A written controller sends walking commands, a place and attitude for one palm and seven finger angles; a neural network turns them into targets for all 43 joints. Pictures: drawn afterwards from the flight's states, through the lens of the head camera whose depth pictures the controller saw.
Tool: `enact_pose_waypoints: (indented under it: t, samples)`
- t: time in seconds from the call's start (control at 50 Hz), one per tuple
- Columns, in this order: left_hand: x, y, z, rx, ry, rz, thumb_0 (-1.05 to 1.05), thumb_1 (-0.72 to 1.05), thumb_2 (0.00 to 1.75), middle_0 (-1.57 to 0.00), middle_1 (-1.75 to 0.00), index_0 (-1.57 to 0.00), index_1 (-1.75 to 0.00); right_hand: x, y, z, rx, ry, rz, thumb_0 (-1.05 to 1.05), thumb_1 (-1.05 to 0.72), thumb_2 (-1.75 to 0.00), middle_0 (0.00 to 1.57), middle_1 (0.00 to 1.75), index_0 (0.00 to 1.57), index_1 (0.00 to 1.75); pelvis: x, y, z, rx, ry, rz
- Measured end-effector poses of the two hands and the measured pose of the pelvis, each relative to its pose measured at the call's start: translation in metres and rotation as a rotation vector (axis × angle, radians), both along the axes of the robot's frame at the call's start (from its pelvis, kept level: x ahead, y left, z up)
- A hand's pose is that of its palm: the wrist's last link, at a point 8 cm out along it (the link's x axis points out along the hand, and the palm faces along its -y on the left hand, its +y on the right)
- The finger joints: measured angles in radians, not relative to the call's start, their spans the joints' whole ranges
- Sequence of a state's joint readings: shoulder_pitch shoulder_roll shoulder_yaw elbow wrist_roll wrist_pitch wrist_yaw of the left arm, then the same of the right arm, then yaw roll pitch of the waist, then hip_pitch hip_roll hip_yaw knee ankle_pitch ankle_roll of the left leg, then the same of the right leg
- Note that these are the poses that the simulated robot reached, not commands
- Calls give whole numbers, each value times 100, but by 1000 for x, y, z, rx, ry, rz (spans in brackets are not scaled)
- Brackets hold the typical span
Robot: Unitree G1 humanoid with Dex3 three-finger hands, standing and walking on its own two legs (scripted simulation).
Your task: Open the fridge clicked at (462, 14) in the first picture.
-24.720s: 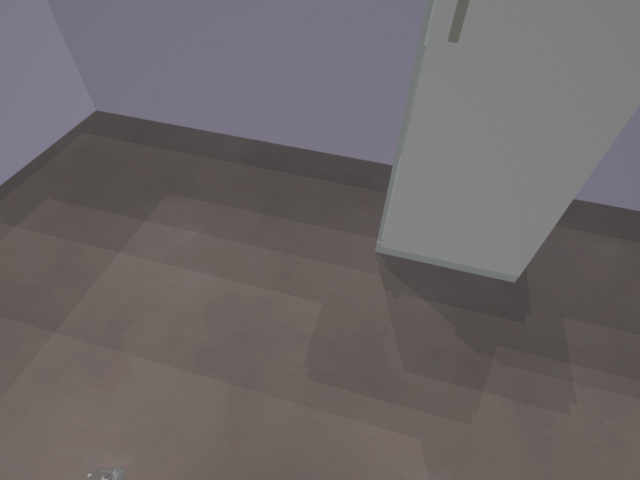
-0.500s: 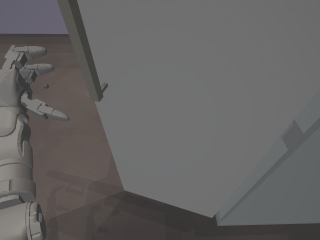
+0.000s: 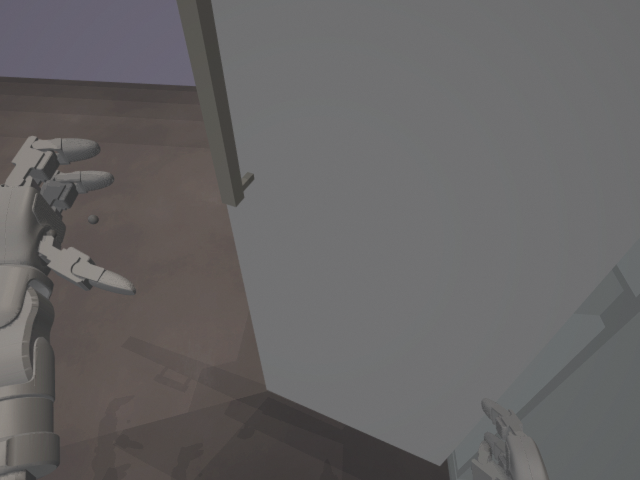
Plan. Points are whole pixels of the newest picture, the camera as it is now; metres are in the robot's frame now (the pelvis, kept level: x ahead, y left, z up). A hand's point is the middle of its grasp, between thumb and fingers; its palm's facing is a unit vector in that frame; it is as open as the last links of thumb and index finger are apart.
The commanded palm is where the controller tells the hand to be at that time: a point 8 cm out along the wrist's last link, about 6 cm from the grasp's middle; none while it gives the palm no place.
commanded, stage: draw the hand back to the body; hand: left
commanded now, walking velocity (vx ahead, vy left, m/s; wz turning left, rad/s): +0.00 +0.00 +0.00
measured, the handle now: (225, 101) +0.46 +0.17 +0.26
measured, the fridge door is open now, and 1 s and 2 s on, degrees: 72 72 72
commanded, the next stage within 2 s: step back with the hand held close in 1.70 s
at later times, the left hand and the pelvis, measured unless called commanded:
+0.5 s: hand (67, 262) +0.26 +0.28 +0.19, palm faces -0.03 -1.00 -0.08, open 14.7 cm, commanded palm +0.22 +0.31 +0.19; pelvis +0.00 -0.01 +0.00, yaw +1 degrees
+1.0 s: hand (44, 301) +0.22 +0.29 +0.17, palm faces +0.51 -0.81 -0.30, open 12.0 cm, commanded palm +0.17 +0.32 +0.19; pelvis +0.00 +0.01 +0.01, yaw +0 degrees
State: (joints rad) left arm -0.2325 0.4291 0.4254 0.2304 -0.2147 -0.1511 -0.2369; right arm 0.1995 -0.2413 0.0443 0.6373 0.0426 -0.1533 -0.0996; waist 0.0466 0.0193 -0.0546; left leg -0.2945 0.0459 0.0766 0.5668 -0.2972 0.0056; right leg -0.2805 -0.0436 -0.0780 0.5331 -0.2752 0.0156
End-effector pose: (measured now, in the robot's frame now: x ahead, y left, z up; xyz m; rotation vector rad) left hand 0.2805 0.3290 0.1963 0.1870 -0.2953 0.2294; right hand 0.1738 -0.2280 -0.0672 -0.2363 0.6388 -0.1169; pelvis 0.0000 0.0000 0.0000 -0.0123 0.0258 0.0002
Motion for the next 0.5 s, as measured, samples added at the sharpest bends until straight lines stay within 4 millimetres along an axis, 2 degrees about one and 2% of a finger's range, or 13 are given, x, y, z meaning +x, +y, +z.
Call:
enact_pose_waypoints:
  t: [0.12,0.16,0.24,0.32,0.42,0.5]
  samples:
    - [-18,0,-1,-2,5,15,-1,-56,19,-25,-115,-26,-115,1,-4,-2,-10,0,15,1,-90,-90,20,30,20,30,-1,-5,0,-1,-12,14]
    - [-17,-1,-3,-16,20,0,-1,-56,19,-25,-115,-26,-115,0,-6,-4,-14,8,16,1,-90,-90,20,30,20,30,-2,-7,0,-1,-16,21]
    - [-10,-6,-11,-66,163,-122,-1,-56,19,-25,-115,-25,-115,-4,-10,-3,-5,-1,-7,1,-90,-90,20,30,20,30,-1,-9,2,0,-33,25]
    - [-11,-7,-7,-78,243,-234,-1,-56,19,-25,-115,-25,-115,-4,-14,3,15,-52,-18,2,-90,-90,20,30,20,30,2,-10,3,3,-50,18]
    - [-26,4,1,-87,221,-268,-1,-55,20,-25,-115,-26,-115,-3,-17,12,29,-103,1,2,-90,-90,20,30,20,30,2,-10,3,4,-59,9]
    - [-40,8,-6,-96,234,-254,-1,-55,20,-25,-115,-25,-115,-2,-16,15,20,-116,23,2,-90,-90,20,30,20,30,0,-8,2,2,-63,12]
